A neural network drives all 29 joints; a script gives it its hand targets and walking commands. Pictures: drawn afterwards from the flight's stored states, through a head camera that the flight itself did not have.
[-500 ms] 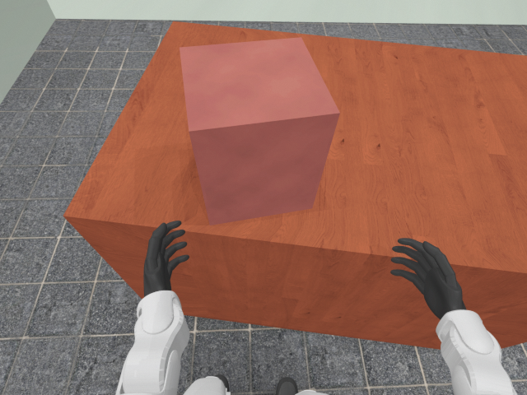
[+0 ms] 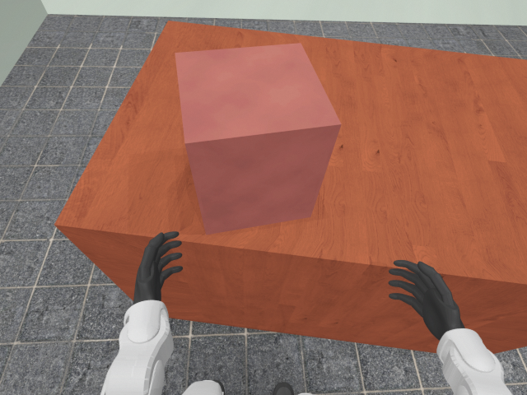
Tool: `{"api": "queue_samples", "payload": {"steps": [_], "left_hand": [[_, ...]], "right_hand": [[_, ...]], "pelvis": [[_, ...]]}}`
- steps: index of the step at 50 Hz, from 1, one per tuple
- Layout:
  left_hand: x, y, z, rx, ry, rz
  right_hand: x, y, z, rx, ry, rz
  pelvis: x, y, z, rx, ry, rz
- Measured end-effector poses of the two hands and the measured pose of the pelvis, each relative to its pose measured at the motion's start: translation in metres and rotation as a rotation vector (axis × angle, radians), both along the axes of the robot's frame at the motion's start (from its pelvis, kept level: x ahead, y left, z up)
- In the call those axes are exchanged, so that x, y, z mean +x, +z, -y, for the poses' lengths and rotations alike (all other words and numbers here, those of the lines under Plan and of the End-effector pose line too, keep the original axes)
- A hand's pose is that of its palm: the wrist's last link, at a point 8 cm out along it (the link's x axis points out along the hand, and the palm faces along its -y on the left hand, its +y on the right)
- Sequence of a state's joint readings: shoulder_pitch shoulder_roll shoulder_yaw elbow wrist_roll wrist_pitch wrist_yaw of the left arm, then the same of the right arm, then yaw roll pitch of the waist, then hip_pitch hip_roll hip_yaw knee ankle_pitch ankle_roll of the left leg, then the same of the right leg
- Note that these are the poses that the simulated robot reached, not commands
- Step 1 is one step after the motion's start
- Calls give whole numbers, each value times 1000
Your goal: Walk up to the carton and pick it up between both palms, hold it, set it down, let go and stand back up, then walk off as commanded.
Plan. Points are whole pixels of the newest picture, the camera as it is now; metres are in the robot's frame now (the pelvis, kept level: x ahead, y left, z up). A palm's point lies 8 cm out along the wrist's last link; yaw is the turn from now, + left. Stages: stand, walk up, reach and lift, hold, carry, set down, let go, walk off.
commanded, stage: set down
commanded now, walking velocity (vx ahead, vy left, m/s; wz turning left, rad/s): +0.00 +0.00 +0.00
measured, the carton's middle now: (250, 144) +0.50 +0.08 +0.04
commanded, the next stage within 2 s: let go in 1.48 s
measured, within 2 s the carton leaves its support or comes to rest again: neither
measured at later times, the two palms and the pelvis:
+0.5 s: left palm (134, 308) +0.22 +0.22 -0.03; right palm (432, 331) +0.23 -0.23 -0.04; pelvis +0.03 +0.01 +0.00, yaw +0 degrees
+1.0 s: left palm (123, 321) +0.20 +0.24 -0.06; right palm (417, 345) +0.22 -0.21 -0.06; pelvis +0.03 +0.01 +0.00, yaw +0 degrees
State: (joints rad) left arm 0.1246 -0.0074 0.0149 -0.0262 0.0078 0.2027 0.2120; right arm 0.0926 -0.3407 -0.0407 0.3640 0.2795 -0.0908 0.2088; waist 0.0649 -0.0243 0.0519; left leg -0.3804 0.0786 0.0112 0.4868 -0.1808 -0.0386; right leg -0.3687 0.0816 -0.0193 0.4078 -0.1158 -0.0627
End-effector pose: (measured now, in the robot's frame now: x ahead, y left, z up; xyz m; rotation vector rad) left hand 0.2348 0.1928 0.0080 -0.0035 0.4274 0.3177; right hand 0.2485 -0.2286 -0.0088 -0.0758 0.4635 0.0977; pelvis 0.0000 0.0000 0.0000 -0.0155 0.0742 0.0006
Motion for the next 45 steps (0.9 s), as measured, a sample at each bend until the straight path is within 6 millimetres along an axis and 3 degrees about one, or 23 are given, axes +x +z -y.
{"api": "queue_samples", "payload": {"steps": [17,33,45], "left_hand": [[-12,-33,-27,35,-47,-137],[-26,-55,-34,34,-89,-234],[-33,-63,-46,64,-122,-288]], "right_hand": [[-10,-20,-4,-49,-24,-79],[-24,-36,2,-100,-50,-149],[-31,-49,-12,-107,-71,-188]], "pelvis": [[25,3,-9,-12,3,-10],[27,3,-10,-13,4,-5],[28,3,-10,-13,4,-6]]}}
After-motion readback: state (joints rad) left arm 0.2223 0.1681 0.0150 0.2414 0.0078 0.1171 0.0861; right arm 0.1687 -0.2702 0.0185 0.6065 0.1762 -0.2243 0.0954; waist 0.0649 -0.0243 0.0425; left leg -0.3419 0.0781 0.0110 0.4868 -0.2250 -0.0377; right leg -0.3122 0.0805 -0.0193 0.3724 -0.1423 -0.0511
